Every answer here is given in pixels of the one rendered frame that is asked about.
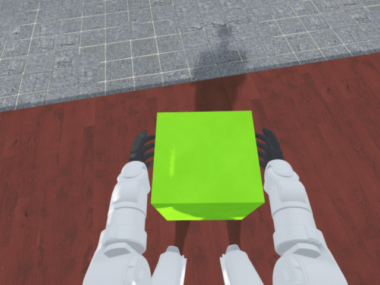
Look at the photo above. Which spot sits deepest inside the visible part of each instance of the left robot forearm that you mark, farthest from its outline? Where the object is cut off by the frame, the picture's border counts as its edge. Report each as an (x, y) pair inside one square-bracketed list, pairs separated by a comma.
[(125, 227)]

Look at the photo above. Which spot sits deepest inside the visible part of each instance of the robot left thigh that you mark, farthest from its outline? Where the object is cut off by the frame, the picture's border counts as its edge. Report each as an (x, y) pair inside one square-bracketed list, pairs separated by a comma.
[(170, 269)]

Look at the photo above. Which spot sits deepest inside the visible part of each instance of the robot thigh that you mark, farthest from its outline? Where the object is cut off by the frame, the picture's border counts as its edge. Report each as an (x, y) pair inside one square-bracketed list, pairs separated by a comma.
[(237, 269), (170, 269)]

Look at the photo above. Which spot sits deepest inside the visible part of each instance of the robot left hand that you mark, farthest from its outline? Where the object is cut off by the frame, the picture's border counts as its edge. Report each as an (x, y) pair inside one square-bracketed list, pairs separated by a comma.
[(138, 150)]

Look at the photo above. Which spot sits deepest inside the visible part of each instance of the robot left upper arm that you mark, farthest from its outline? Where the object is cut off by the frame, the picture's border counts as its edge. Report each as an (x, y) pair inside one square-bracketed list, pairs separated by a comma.
[(127, 269)]

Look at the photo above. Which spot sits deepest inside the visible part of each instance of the right robot forearm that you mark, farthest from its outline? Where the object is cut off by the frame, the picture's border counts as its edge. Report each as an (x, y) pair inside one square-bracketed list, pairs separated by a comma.
[(295, 229)]

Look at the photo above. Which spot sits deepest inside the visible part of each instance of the robot right hand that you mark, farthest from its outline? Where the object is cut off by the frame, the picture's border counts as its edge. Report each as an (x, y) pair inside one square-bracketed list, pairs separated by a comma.
[(272, 147)]

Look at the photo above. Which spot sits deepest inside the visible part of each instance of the robot right upper arm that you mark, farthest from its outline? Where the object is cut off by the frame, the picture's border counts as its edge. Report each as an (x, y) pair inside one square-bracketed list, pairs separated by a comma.
[(294, 269)]

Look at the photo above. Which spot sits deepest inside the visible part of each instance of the robot right thigh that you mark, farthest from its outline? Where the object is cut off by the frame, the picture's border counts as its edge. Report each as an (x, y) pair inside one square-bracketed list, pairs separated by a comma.
[(237, 269)]

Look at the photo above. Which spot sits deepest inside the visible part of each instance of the carton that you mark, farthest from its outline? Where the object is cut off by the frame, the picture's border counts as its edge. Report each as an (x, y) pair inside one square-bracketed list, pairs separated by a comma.
[(206, 166)]

